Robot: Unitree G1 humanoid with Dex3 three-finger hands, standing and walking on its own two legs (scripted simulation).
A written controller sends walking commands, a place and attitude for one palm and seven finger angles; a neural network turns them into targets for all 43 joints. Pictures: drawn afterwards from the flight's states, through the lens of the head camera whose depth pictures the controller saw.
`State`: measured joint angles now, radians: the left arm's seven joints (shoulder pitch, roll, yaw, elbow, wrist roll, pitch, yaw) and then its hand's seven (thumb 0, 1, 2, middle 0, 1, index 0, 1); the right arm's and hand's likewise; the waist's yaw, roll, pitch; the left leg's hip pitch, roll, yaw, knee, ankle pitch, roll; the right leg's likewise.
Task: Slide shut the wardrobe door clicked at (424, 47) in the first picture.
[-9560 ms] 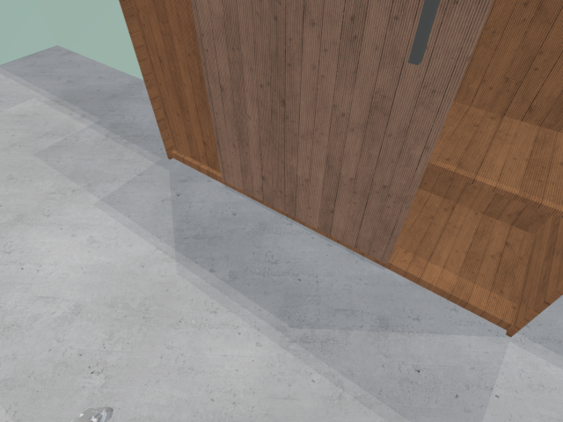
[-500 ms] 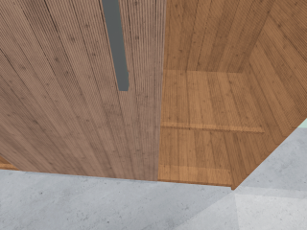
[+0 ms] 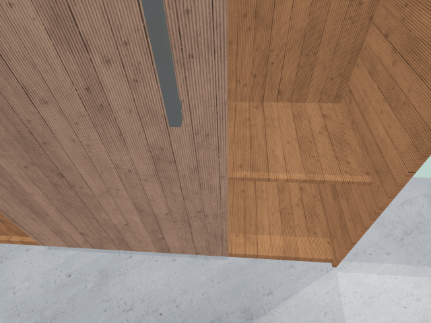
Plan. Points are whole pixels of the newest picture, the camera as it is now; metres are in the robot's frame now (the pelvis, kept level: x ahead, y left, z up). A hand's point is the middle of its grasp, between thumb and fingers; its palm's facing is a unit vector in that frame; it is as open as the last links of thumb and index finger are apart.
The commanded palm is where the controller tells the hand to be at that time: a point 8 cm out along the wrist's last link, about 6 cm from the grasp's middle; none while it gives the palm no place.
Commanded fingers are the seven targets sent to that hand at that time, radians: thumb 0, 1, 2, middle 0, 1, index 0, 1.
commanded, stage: come to a stop and stand still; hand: left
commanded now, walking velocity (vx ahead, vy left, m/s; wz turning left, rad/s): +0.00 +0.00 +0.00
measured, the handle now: (165, 48) +0.50 +0.12 +0.27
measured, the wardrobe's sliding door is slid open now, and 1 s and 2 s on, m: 0.48 0.48 0.48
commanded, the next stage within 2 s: look again from close up in 0.48 s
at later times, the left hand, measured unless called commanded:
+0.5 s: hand out of the picture +0.01 +0.15 -0.17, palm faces +0.03 -0.98 -0.20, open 7.4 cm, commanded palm none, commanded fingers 0.00 0.90 0.90 -0.20 -0.30 -0.20 -0.30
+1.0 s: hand out of the picture +0.02 +0.15 -0.17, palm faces +0.04 -0.98 -0.21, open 7.4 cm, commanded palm none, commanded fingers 0.00 0.90 0.90 -0.20 -0.30 -0.20 -0.30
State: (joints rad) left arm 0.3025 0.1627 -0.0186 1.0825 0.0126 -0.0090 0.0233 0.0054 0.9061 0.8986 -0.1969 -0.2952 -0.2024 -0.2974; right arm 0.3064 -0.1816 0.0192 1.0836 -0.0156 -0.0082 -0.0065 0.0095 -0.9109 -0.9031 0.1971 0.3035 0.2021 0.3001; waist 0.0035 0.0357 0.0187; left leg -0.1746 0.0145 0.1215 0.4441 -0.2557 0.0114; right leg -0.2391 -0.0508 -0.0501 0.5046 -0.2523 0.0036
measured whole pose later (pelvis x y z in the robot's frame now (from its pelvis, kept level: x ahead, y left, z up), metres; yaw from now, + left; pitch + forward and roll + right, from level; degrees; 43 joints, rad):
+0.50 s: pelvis +0.01 -0.02 +0.00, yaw +1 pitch -1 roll +1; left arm 0.29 0.15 -0.02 1.12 0.01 -0.03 0.03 0.01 0.91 0.90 -0.20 -0.30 -0.20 -0.30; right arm 0.27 -0.16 0.01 1.14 -0.01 -0.02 -0.02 0.01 -0.91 -0.90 0.20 0.30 0.20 0.30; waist 0.01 0.01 0.02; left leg -0.15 0.04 0.10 0.42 -0.26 -0.02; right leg -0.20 -0.02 -0.07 0.47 -0.26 -0.02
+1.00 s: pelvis +0.02 -0.02 +0.00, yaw +1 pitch +0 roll +1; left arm 0.28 0.16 -0.01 1.11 0.01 -0.03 0.03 0.00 0.91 0.90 -0.20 -0.30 -0.20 -0.30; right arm 0.26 -0.16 0.02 1.14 -0.01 -0.02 -0.02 0.01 -0.91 -0.90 0.20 0.30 0.20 0.30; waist 0.01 0.01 0.02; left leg -0.13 0.05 0.10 0.40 -0.26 -0.03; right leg -0.18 -0.01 -0.08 0.45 -0.26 -0.03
